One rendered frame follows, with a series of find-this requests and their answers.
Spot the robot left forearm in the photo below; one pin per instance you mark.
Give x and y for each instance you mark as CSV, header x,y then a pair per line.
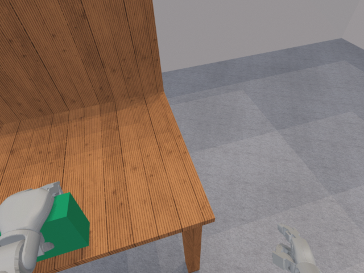
x,y
19,251

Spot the sponge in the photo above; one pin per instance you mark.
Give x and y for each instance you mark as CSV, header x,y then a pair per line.
x,y
66,227

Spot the robot left hand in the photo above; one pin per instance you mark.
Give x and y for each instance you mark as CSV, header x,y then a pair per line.
x,y
29,209

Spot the table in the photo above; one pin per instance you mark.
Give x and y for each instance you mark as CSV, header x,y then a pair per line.
x,y
82,102

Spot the robot right hand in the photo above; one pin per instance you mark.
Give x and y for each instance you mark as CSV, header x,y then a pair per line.
x,y
285,257

